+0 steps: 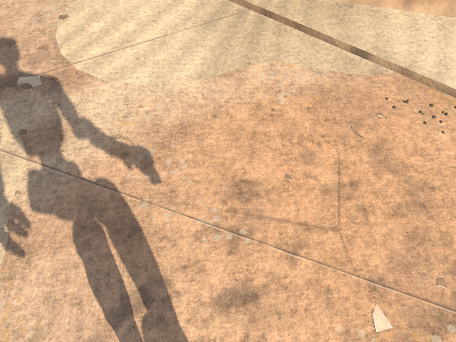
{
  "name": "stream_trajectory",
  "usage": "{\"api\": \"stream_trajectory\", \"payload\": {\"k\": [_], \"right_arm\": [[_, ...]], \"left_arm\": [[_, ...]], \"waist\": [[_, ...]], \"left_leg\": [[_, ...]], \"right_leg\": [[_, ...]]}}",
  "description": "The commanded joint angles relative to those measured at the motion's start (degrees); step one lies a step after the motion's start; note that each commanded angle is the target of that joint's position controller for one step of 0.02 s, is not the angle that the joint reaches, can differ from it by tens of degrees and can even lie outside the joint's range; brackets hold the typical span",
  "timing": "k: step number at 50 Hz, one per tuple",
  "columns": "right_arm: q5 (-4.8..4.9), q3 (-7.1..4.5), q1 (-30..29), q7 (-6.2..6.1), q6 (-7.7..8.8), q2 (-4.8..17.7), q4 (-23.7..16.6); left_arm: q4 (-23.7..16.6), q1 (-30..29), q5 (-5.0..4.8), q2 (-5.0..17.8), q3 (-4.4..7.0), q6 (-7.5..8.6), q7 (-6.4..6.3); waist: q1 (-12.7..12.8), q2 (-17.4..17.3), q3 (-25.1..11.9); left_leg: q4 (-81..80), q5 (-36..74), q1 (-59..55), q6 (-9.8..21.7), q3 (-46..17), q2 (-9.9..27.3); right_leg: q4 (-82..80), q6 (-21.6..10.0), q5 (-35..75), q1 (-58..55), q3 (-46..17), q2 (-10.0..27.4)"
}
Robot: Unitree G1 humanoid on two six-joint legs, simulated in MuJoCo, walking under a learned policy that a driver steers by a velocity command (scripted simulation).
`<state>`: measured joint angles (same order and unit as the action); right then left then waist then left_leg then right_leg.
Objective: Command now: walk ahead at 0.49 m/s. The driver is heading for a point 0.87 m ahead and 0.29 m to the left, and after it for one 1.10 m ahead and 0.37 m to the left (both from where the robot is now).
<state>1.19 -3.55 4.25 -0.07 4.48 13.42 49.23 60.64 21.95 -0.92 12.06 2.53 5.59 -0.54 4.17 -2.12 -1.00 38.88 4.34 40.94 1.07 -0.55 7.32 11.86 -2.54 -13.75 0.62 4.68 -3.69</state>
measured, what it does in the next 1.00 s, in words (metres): walks ahead: left foot, then right foot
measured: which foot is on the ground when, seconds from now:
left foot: up 0.00-0.10, down 0.12-0.70, up 0.72-1.00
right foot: down 0.00-0.14, up 0.16-0.68, down 0.70-1.00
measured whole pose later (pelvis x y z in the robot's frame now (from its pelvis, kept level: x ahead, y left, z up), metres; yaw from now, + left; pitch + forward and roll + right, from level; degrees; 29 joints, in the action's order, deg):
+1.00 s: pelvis +0.56 +0.00 +0.00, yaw +11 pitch +1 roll -2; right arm 1.5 -5.9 9.2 -0.6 2.0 15.4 50.0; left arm 58.0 16.8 1.0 13.3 4.6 6.0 -0.6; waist 2.8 -2.5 0.2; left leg 57.1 -5.9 41.0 2.5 -3.9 7.2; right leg 15.5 -2.1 -11.2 5.3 11.4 -0.7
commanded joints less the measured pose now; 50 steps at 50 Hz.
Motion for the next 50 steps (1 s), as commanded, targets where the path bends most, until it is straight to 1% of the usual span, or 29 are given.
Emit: {"api": "stream_trajectory", "payload": {"k": [1,4,5,6,7,8,9,10,11,12,14,18,20,25,28,30,32,33,34,35,36,37,38,39,40,41,43,46,50], "right_arm": [[0.30,0.00,-7.2,1.11,0.87,2.8,-4.9],[0.31,-0.70,-5.0,1.72,1.42,4.9,-5.2],[0.14,-1.60,-0.1,1.66,1.57,6.6,-4.0],[0.04,-3.20,10.2,1.31,1.62,9.5,-0.8],[-0.69,-4.55,21.5,0.61,1.44,14.6,1.4],[-0.82,-4.70,23.3,1.23,1.44,16.7,2.7],[-0.88,-3.11,22.2,1.30,1.54,10.9,2.1],[-0.69,-2.36,16.9,1.13,1.65,8.6,1.2],[-0.89,-1.79,11.5,1.21,1.66,7.4,0.0],[-1.34,-1.42,8.6,1.42,1.75,5.8,-0.2],[-1.81,-0.91,8.4,1.68,1.98,3.9,0.8],[-1.49,-1.59,12.5,0.59,2.08,6.9,2.6],[-1.32,-1.53,14.3,0.03,1.67,6.9,3.3],[-0.74,-1.64,17.9,-0.54,1.30,7.8,4.8],[-0.42,-1.86,21.0,-0.59,0.73,7.6,6.6],[-0.12,-2.15,21.3,-0.86,0.17,8.0,7.2],[0.10,-2.64,19.7,-1.09,-0.32,9.2,6.9],[0.12,-2.73,18.1,-1.11,-0.50,9.6,6.5],[-0.05,-2.24,17.0,-1.02,-0.62,8.4,6.0],[-0.87,-1.26,16.7,-0.94,-0.62,6.2,4.3],[-0.27,0.86,25.0,-0.50,0.43,-2.0,4.2],[1.17,-0.49,22.2,-0.40,1.41,4.0,5.0],[2.02,-1.42,16.9,-0.53,1.72,7.1,3.3],[1.80,-1.52,13.8,-0.97,1.59,7.1,2.6],[1.02,-1.96,12.2,-1.32,1.11,6.6,2.3],[0.88,-2.27,13.6,-1.33,0.24,5.5,2.4],[1.11,-2.20,14.8,-1.18,-1.34,2.9,2.2],[0.49,-2.49,11.1,-1.12,-2.57,3.0,0.2],[0.11,-2.26,5.7,0.13,-2.28,2.8,-1.7]], "left_arm": [[-1.7,1.8,-0.65,10.0,2.18,-0.07,-0.38],[-1.6,1.0,-0.45,10.8,2.81,-1.16,-0.51],[-1.9,-0.4,-0.48,11.1,2.92,-1.50,-0.51],[-2.3,-1.2,-0.26,9.7,2.37,-1.75,-0.44],[-4.0,-0.6,0.85,7.4,1.33,-1.59,-0.28],[-3.9,5.8,0.41,-0.3,-0.83,-0.10,0.54],[-3.4,1.8,-1.09,6.0,0.69,1.35,0.88],[-5.5,-4.0,-2.04,8.6,1.35,2.09,0.99],[-6.1,-6.8,-1.65,8.4,1.40,2.17,0.52],[-6.3,-8.2,-0.73,8.0,1.84,1.74,0.10],[-6.0,-5.8,-0.47,6.0,2.04,0.06,0.02],[-7.8,-10.8,0.27,5.3,2.19,-1.21,-0.27],[-9.0,-14.7,0.54,5.0,2.15,-1.09,-0.11],[-11.5,-23.9,0.05,4.0,1.45,-0.51,0.77],[-13.2,-28.5,-0.27,4.2,1.11,-0.20,1.65],[-14.3,-29.9,-0.42,4.8,1.18,0.43,2.32],[-13.9,-26.7,-0.46,6.8,1.86,1.10,2.64],[-12.8,-22.2,-0.36,8.3,2.66,1.38,2.55],[-9.9,-12.8,-0.14,11.0,4.11,1.52,2.18],[-7.8,-1.4,0.95,15.4,5.36,1.63,1.60],[-6.3,3.0,1.22,19.0,6.09,1.21,1.75],[-6.8,2.6,0.98,13.3,4.54,1.02,1.59],[-7.8,-2.7,0.64,10.2,3.65,1.10,1.27],[-8.8,-7.6,0.78,8.5,2.99,1.18,1.14],[-8.8,-10.8,1.16,6.7,2.56,1.31,1.21],[-8.6,-12.3,1.77,5.6,2.21,1.48,1.24],[-7.7,-12.4,1.74,5.7,2.43,1.63,1.10],[-7.0,-11.4,1.84,8.1,3.16,1.82,0.20],[-6.8,-9.9,1.86,9.4,3.50,1.26,-0.74]], "waist": [[-0.2,3.7,5.9],[-2.7,5.9,3.9],[-5.6,6.6,0.8],[-10.0,5.7,-5.3],[-12.9,-1.9,-14.7],[-8.7,-16.4,-21.0],[-10.4,-9.6,-19.1],[-9.5,-6.3,-11.4],[-7.4,-0.8,-7.4],[-5.7,0.5,-4.2],[-3.2,-1.7,-3.0],[-3.3,-0.4,0.8],[-4.1,-0.5,1.8],[-6.9,-1.3,4.1],[-8.6,-1.4,6.0],[-8.0,-1.8,6.7],[-5.5,-3.0,4.8],[-2.8,-3.6,2.2],[1.5,-2.8,-3.6],[5.1,2.5,-12.9],[1.3,18.7,-21.7],[3.0,15.5,-21.6],[2.5,12.9,-13.0],[0.8,8.2,-8.2],[-0.9,6.6,-4.5],[-3.0,8.0,-2.9],[-4.5,8.0,-0.9],[-4.9,5.7,1.8],[-3.9,5.0,3.3]], "left_leg": [[-5.8,-0.8,-0.7,0.8,0.3,-1.1],[-9.1,-8.3,-7.0,3.1,1.9,-3.5],[-10.2,-9.3,-14.5,4.2,3.7,-5.7],[-10.4,-8.5,-28.4,5.9,4.3,-6.8],[-9.2,-7.2,-47.6,9.9,-9.8,5.3],[-18.1,-18.8,-64.5,18.6,-37.9,16.2],[-21.2,-23.1,-62.9,16.3,-39.6,14.5],[-21.7,-19.2,-55.3,13.7,-30.5,12.9],[-23.1,-12.1,-46.2,12.5,-23.3,11.0],[-25.0,-7.9,-39.1,12.0,-18.4,9.0],[-28.1,-6.0,-33.5,11.6,-13.3,6.4],[-31.2,-1.4,-32.5,12.5,-8.6,6.2],[-31.8,-1.0,-33.8,11.9,-6.8,5.5],[-32.4,-2.7,-35.9,9.9,-2.3,3.7],[-30.5,-2.9,-40.6,10.0,-2.7,5.5],[-27.9,-1.3,-43.4,9.7,-4.4,7.1],[-24.2,4.0,-44.2,8.8,-5.7,7.7],[-19.5,11.9,-43.3,8.0,-5.3,6.7],[-9.5,16.4,-39.5,6.5,-3.5,3.5],[8.2,2.7,-27.4,4.2,-0.6,-0.8],[28.4,-33.4,-5.1,0.4,0.0,-10.2],[36.5,-37.6,0.3,0.9,-7.7,-8.2],[38.5,-33.3,4.3,1.6,-6.6,-5.4],[37.0,-27.8,2.5,1.8,-5.3,-2.3],[34.2,-24.4,-0.1,2.0,-5.0,-0.5],[32.4,-22.2,-3.7,2.3,-5.6,1.0],[30.0,-20.8,-5.6,2.6,-5.3,1.9],[25.2,-14.6,-1.3,1.9,-6.0,2.1],[13.4,-3.9,0.0,1.1,-4.1,1.2]], "right_leg": [[-3.1,-8.8,12.8,0.1,-7.5,18.0],[3.2,-7.2,24.6,-4.2,-7.5,19.2],[9.4,-6.1,34.7,-4.1,-6.0,17.9],[21.3,-4.5,38.9,-0.3,-3.6,14.6],[41.4,-2.2,21.6,13.1,-0.7,10.6],[59.0,0.5,-16.7,35.5,-4.8,-0.3],[66.1,-0.8,-18.1,42.0,-12.4,2.7],[66.6,-1.7,-12.7,45.0,-11.0,5.5],[64.2,-1.6,-7.0,42.4,-9.2,8.7],[60.9,-1.4,-3.9,39.8,-8.8,10.6],[57.0,-1.2,-1.1,34.8,-8.9,12.4],[47.8,0.8,5.5,40.4,-8.0,13.2],[41.3,1.4,11.0,42.7,-7.7,12.9],[25.8,1.5,20.4,39.6,-5.0,10.1],[21.2,0.9,18.4,40.1,-4.8,9.2],[18.5,0.0,14.8,39.7,-5.5,8.6],[16.4,-0.9,10.9,33.3,-5.1,7.1],[15.5,-1.7,9.9,25.9,-3.7,5.3],[15.8,-3.2,10.6,12.5,-3.2,4.6],[18.2,-6.7,11.4,-6.4,-13.3,14.5],[11.9,-15.3,2.4,-26.0,-39.3,28.5],[7.2,-14.1,-4.4,-24.1,-44.1,27.4],[6.2,-11.1,-4.3,-16.8,-34.9,26.0],[4.5,-9.5,-1.0,-7.7,-28.3,24.4],[2.3,-8.5,2.2,0.1,-23.0,22.5],[0.4,-7.6,4.1,5.0,-18.5,20.9],[-2.7,-7.8,6.2,9.2,-13.1,20.2],[-4.9,-8.2,10.9,9.6,-7.2,20.3],[-5.3,-6.7,14.4,7.1,0.4,18.8]]}}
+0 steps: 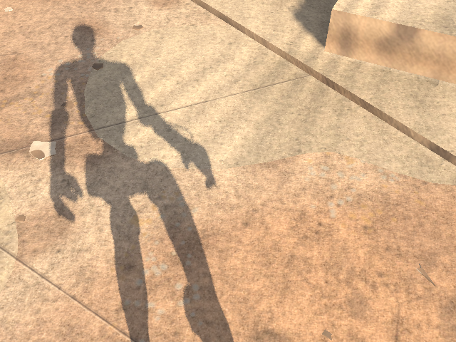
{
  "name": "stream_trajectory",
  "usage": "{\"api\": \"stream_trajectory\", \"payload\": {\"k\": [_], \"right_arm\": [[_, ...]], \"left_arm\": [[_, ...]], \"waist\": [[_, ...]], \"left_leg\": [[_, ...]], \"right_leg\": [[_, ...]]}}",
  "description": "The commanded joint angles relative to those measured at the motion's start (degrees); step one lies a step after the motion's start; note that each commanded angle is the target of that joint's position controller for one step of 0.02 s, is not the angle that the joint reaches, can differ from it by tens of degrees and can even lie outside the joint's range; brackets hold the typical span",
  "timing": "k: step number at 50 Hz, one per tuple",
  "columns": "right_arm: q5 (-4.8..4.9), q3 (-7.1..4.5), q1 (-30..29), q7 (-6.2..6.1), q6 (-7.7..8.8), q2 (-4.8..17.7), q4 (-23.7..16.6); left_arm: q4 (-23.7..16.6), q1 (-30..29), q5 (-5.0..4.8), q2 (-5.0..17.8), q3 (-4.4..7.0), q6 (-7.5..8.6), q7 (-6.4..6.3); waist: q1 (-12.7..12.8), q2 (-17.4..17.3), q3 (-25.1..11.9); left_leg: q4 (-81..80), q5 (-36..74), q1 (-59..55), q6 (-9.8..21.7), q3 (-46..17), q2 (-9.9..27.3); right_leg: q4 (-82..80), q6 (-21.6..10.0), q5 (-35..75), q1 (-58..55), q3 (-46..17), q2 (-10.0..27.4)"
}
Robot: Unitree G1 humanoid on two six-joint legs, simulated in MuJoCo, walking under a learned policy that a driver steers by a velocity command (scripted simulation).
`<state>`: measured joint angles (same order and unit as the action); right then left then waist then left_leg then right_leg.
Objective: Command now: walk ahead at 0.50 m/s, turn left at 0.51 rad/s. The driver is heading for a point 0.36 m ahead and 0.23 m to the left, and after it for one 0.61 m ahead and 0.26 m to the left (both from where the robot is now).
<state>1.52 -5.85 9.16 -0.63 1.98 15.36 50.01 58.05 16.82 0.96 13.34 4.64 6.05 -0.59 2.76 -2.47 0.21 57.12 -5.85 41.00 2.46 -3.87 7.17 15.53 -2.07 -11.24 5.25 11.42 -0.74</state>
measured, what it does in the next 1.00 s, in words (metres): walks ahead, turning left: left foot, then right foot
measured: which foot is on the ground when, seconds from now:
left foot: up 0.00-0.22, down 0.24-0.76, up 0.78-1.00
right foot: down 0.00-0.26, up 0.28-0.72, down 0.74-1.00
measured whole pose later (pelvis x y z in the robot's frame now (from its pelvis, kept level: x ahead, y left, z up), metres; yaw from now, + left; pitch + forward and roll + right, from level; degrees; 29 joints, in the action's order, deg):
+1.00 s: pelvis +0.52 +0.12 +0.00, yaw +31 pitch +2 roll -1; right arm 0.4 -4.3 10.1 -1.7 0.6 16.7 39.9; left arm 49.6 11.6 0.9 14.1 3.1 4.9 1.1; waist 1.7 -2.1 3.1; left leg 53.1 -20.1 32.2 -1.8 -4.2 1.7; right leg 21.5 -2.4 -8.5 15.3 2.9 -1.3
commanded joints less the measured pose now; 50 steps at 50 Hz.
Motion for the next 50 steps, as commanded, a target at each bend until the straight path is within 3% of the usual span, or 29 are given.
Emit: {"api": "stream_trajectory", "payload": {"k": [1,5,8,10,11,12,13,14,15,16,17,18,19,21,24,28,32,35,36,37,38,39,40,41,42,43,45,47,50], "right_arm": [[-0.31,0.26,-1.4,1.08,0.30,0.6,-3.2],[-0.35,1.15,-9.5,2.54,0.30,0.0,-6.6],[-0.15,1.04,-11.3,3.55,0.09,1.0,-8.8],[-0.11,-0.08,-7.4,3.78,-0.10,3.3,-9.1],[0.13,-1.29,-0.7,3.72,-0.11,5.4,-7.7],[0.27,-3.42,9.0,3.00,-0.17,9.2,-5.0],[0.17,-5.09,15.1,1.73,-0.58,15.4,-3.6],[-0.20,-4.78,12.4,2.08,0.34,18.2,-5.5],[-0.78,-3.10,14.0,2.64,0.98,12.9,-5.8],[-0.89,-2.34,12.1,2.60,1.61,10.2,-5.6],[-0.63,-1.69,7.5,2.56,1.99,8.2,-6.6],[-0.75,-1.02,3.7,2.32,2.14,6.2,-7.5],[-1.18,-0.63,2.1,2.02,2.23,5.4,-8.4],[-0.92,-0.80,3.0,1.33,2.52,6.7,-8.4],[-0.65,-1.29,6.2,0.12,2.62,8.8,-7.9],[-0.38,-1.24,8.9,-0.34,2.15,8.6,-7.4],[-0.02,-1.22,11.9,-0.44,1.64,8.3,-6.3],[-0.27,-1.34,11.4,-0.94,0.94,8.6,-6.8],[-0.31,-1.08,10.3,-0.97,0.77,8.0,-7.4],[-0.59,-0.25,9.2,-0.74,0.91,5.8,-8.4],[-1.94,0.86,9.6,-0.83,0.98,3.2,-10.0],[0.24,1.40,19.7,-0.83,1.54,1.0,-11.1],[0.52,0.45,19.3,-1.14,1.43,7.3,-8.7],[0.01,-0.23,13.3,-1.17,0.96,9.7,-9.3],[-0.64,-0.31,10.3,-1.38,0.46,9.2,-9.8],[-1.32,-0.48,8.3,-1.41,0.14,8.6,-10.6],[-0.79,0.12,9.5,-1.15,-0.67,5.1,-11.0],[-0.87,0.90,8.8,-1.24,-1.12,3.0,-11.7],[-1.31,1.73,6.3,-0.99,-1.47,2.3,-12.2]], "left_arm": [[-4.3,-4.2,-0.19,8.5,1.45,0.65,-0.85],[-3.6,0.1,-1.01,10.1,1.99,-0.43,-1.14],[-3.6,0.8,-1.85,11.5,2.54,-1.59,-1.01],[-4.4,-0.9,-2.45,13.3,3.03,-2.27,-1.13],[-4.8,-2.2,-2.74,13.8,3.11,-2.76,-1.15],[-5.2,-2.6,-2.72,13.3,2.77,-2.91,-1.13],[-7.0,-1.9,-0.39,8.7,1.34,-2.31,-1.00],[-10.4,0.7,-0.71,3.6,-0.37,0.09,-0.21],[-11.6,-6.8,-3.20,8.5,0.55,2.30,0.55],[-12.4,-9.3,-4.20,8.7,0.58,3.19,0.80],[-11.4,-8.9,-3.07,8.3,0.60,3.33,0.32],[-10.8,-8.1,-1.74,9.3,1.26,2.77,-0.06],[-10.7,-7.1,-1.49,9.5,1.57,1.82,0.01],[-11.5,-7.5,-0.84,8.3,1.57,0.43,-0.08],[-13.9,-13.7,-0.14,6.8,1.03,-0.16,-0.35],[-16.2,-21.0,-0.86,5.4,0.08,0.40,0.57],[-18.4,-24.2,-1.48,7.1,0.15,1.26,1.66],[-18.4,-21.2,-1.67,9.1,0.77,2.26,2.18],[-17.2,-16.5,-1.50,10.0,1.32,2.60,2.04],[-15.8,-9.4,-0.63,12.1,2.21,2.93,1.77],[-15.0,0.0,0.31,15.9,2.97,2.71,1.36],[-13.0,1.9,1.02,18.8,3.61,1.92,1.86],[-14.7,-0.5,-0.49,12.2,2.07,1.66,2.09],[-15.7,-3.7,-0.66,8.6,1.02,1.16,1.89],[-16.0,-6.6,-0.12,7.7,0.30,0.64,2.02],[-15.5,-8.1,-0.06,6.8,-0.05,0.31,2.14],[-14.2,-8.8,0.42,6.3,-0.51,0.45,2.22],[-13.2,-9.5,0.25,8.0,-0.12,0.32,1.85],[-12.5,-10.7,-0.63,10.3,0.38,-0.85,1.14]], "waist": [[-1.8,5.1,2.6],[1.2,4.2,5.4],[0.6,5.6,5.5],[-2.7,7.9,1.7],[-6.7,7.9,-1.8],[-11.5,6.1,-7.1],[-11.4,-5.3,-11.0],[-5.6,-13.7,-18.9],[-9.6,-4.7,-17.9],[-8.7,-3.3,-11.6],[-5.8,1.9,-7.3],[-3.6,1.8,-5.5],[-2.1,0.9,-4.9],[-1.2,1.3,-3.8],[-2.8,0.9,-1.5],[-5.8,-2.2,0.3],[-7.1,-3.1,0.6],[-5.0,-5.3,-0.3],[-2.4,-5.8,-2.0],[1.1,-4.5,-7.5],[4.0,3.0,-16.0],[-1.9,25.4,-21.2],[-0.7,16.4,-16.8],[0.6,10.1,-10.5],[-0.6,4.9,-7.5],[-1.7,4.2,-5.0],[-4.0,7.3,-4.7],[-4.6,8.7,-5.6],[-4.4,8.9,-8.4]], "left_leg": [[-7.9,7.9,-0.6,-0.3,0.6,1.1],[-15.8,7.0,0.9,0.4,4.6,0.1],[-18.9,-0.2,-0.8,2.3,7.6,-1.8],[-19.2,-6.0,-9.1,4.4,11.1,-5.8],[-21.4,-6.1,-17.7,6.0,12.6,-8.6],[-25.3,-2.3,-32.9,8.3,11.7,-11.1],[-26.2,0.3,-48.6,12.1,-7.2,0.7],[-37.5,-12.4,-62.8,23.3,-41.2,11.9],[-42.2,-12.3,-62.5,20.3,-40.5,12.0],[-41.3,-8.1,-57.1,17.9,-31.7,10.2],[-41.0,-2.2,-47.9,16.0,-24.3,7.6],[-41.4,2.8,-40.4,14.6,-19.2,5.5],[-42.7,5.1,-35.8,14.2,-17.2,4.2],[-44.2,8.9,-31.6,14.5,-14.8,3.0],[-45.0,10.6,-29.7,13.7,-11.8,1.2],[-44.2,3.6,-27.8,10.5,-9.9,-1.6],[-39.7,1.1,-32.0,9.7,-14.6,0.5],[-34.4,3.6,-35.1,8.7,-19.0,1.8],[-30.8,7.2,-34.6,7.6,-18.8,0.1],[-21.5,9.2,-31.1,5.7,-16.3,-3.1],[-4.1,-1.7,-23.0,2.7,-10.0,-8.0],[12.6,-30.4,-3.5,-1.0,-6.4,-14.4],[19.3,-29.1,1.2,-2.0,-9.4,-10.4],[20.7,-25.2,1.5,-2.8,-8.0,-9.3],[19.5,-22.6,-1.3,-3.4,-6.0,-7.6],[16.3,-21.5,-3.0,-3.6,-5.2,-6.3],[8.9,-20.3,-8.6,-3.6,-3.5,-4.7],[0.6,-17.1,-10.9,-4.3,-1.6,-4.8],[-10.7,-8.1,-17.8,-4.6,0.7,-4.3]], "right_leg": [[-9.1,-6.9,12.1,2.0,-4.8,15.6],[-7.6,-6.4,13.3,-4.6,-1.4,17.4],[-2.8,-5.3,23.0,-9.8,0.6,18.9],[5.9,-4.1,43.1,-10.9,2.3,18.9],[15.3,-3.1,50.1,-9.9,3.5,17.7],[28.9,-0.9,46.1,-3.4,4.5,15.2],[48.6,2.0,12.5,14.2,4.2,11.3],[65.0,4.4,-22.7,34.7,-7.8,-0.8],[67.6,2.7,-20.2,41.4,-15.9,1.5],[64.9,1.0,-15.3,44.1,-15.3,3.8],[60.0,0.7,-10.7,40.6,-15.6,6.6],[54.9,1.1,-8.3,35.9,-15.8,8.4],[52.7,1.5,-6.8,32.1,-16.1,9.3],[47.5,3.1,-4.8,30.4,-15.2,8.8],[35.9,5.2,4.0,32.4,-14.4,6.9],[19.5,4.9,16.2,28.1,-13.8,3.2],[13.4,3.8,15.5,26.1,-15.0,1.7],[11.2,2.0,8.2,21.4,-14.9,0.9],[9.0,0.8,8.1,15.1,-13.7,0.2],[10.1,-1.7,8.8,3.1,-16.1,3.7],[12.0,-5.0,12.5,-11.9,-26.4,14.1],[5.9,-15.0,10.3,-26.1,-53.8,25.6],[4.9,-13.9,7.9,-23.0,-53.6,24.8],[5.9,-12.0,16.3,-15.5,-42.3,22.3],[6.1,-11.2,26.6,-8.0,-34.5,19.9],[5.8,-11.2,34.0,-2.2,-29.5,17.9],[3.7,-10.5,38.9,3.8,-23.2,14.8],[2.3,-11.7,43.4,5.1,-19.8,14.4],[1.4,-11.2,42.9,6.4,-15.7,13.7]]}}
